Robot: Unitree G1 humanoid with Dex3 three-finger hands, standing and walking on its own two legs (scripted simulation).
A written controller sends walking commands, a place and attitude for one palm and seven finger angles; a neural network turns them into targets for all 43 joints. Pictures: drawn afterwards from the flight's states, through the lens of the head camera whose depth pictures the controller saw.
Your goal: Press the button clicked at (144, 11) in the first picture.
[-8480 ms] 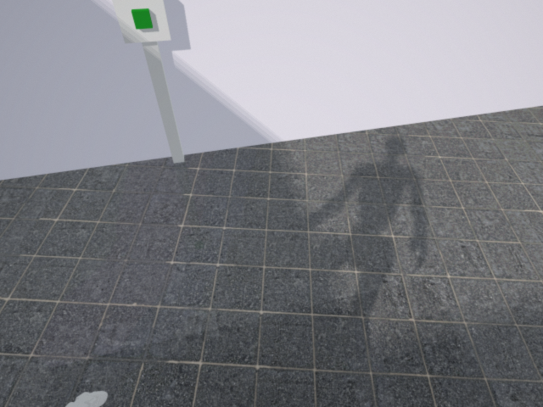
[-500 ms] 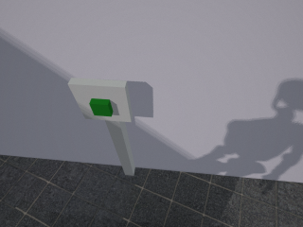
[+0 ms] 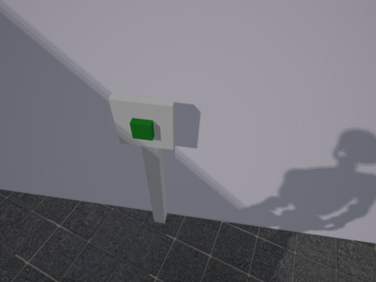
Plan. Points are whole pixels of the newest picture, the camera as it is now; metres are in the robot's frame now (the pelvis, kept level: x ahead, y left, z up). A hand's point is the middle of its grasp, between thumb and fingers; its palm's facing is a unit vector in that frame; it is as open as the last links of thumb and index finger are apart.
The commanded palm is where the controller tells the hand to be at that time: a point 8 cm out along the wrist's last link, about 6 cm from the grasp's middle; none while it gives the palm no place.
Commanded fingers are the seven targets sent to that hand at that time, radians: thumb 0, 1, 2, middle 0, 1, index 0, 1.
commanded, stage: come to a stop and stand still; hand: left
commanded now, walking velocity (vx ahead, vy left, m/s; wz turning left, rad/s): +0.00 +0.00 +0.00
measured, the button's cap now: (142, 128) +0.53 +0.17 +0.00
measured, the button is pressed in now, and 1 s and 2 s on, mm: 0 0 0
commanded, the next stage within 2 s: look again from close up in 0.28 s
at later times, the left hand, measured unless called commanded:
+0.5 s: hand out of the picture +0.06 +0.26 -0.14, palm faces -0.03 -0.94 -0.34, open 7.4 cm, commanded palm none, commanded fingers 0.00 0.90 0.90 -0.20 -0.30 -0.20 -0.30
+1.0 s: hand out of the picture +0.11 +0.23 -0.14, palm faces +0.05 -0.96 -0.28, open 7.4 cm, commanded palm +0.11 +0.27 -0.06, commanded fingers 0.00 0.90 0.90 -0.28 -0.39 -0.28 -0.39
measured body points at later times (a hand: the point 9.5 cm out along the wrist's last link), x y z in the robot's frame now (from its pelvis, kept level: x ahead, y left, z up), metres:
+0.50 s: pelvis +0.00 +0.01 +0.01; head -0.01 +0.01 +0.46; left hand +0.06 +0.31 -0.12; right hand +0.06 -0.29 -0.12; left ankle -0.02 +0.10 -0.73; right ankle +0.04 -0.10 -0.73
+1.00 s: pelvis +0.01 +0.00 +0.01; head +0.01 +0.00 +0.46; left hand +0.11 +0.28 -0.12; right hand +0.08 -0.29 -0.12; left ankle -0.02 +0.10 -0.73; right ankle +0.05 -0.10 -0.73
